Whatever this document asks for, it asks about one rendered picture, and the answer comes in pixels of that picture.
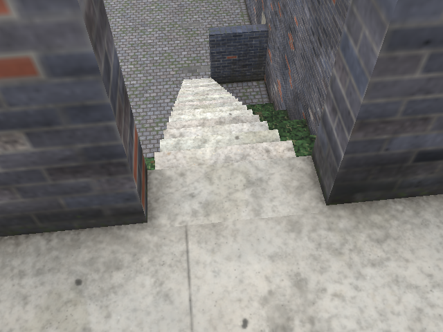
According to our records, stairs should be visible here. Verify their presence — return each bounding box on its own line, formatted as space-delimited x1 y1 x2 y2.
154 77 296 169

